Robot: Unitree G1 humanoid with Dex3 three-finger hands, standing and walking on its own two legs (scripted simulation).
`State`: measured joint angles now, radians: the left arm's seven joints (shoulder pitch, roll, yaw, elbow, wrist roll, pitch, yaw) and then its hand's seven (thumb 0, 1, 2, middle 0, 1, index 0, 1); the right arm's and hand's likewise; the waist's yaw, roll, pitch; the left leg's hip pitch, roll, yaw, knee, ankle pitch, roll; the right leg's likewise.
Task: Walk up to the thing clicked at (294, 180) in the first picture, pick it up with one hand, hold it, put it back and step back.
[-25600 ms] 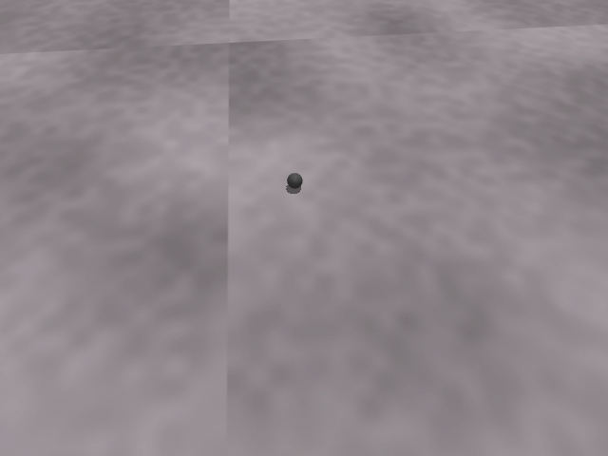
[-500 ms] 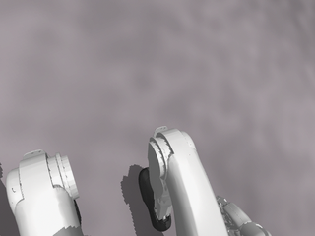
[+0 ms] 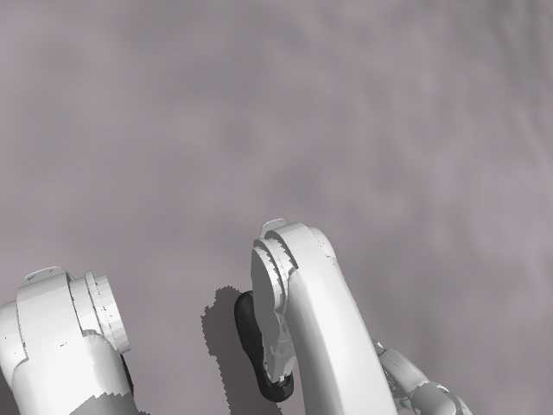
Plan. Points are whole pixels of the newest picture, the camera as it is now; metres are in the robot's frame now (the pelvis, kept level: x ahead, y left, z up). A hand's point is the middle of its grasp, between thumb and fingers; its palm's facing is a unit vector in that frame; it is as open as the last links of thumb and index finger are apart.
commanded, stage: rest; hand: left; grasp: from above
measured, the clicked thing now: out of the picture +0.41 +0.36 -0.25
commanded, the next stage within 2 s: open in 0.40 s
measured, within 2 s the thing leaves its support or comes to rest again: rests again in 0.06 s
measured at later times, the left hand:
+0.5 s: hand out of the picture +0.40 +0.35 -0.24, palm faces -0.42 -0.18 -0.89, open 8.7 cm
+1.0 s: hand out of the picture +0.39 +0.36 -0.24, palm faces -0.43 -0.19 -0.88, open 12.8 cm
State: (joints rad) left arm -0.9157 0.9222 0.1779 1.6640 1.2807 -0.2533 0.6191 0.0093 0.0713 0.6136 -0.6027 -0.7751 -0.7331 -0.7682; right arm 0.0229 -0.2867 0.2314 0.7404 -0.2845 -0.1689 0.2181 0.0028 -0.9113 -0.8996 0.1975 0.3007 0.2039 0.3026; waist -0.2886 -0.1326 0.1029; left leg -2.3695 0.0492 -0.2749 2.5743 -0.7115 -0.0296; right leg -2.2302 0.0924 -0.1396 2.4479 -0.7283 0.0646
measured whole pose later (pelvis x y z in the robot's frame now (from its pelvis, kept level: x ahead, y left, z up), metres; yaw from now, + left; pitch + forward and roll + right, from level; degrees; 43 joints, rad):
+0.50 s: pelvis +0.00 +0.00 +0.00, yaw -1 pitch +26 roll -13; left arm -0.91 0.97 0.19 1.67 1.28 -0.26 0.64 0.00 0.07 0.57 -0.64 -0.73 -0.77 -0.73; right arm 0.01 -0.31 0.26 0.73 -0.30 -0.20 0.24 0.00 -0.91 -0.90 0.20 0.30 0.20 0.30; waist -0.30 -0.15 0.14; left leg -2.36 0.05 -0.29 2.59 -0.71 -0.03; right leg -2.22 0.10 -0.15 2.45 -0.72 0.07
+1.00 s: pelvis -0.01 +0.00 +0.00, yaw -1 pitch +25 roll -13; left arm -0.93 0.98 0.16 1.70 1.27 -0.26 0.62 0.00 -0.28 0.79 -0.25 -0.87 -0.27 -0.85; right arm 0.02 -0.32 0.27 0.70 -0.29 -0.20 0.24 0.00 -0.90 -0.90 0.20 0.30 0.20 0.30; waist -0.30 -0.15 0.13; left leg -2.36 0.05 -0.29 2.58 -0.70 -0.02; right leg -2.21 0.10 -0.15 2.43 -0.71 0.07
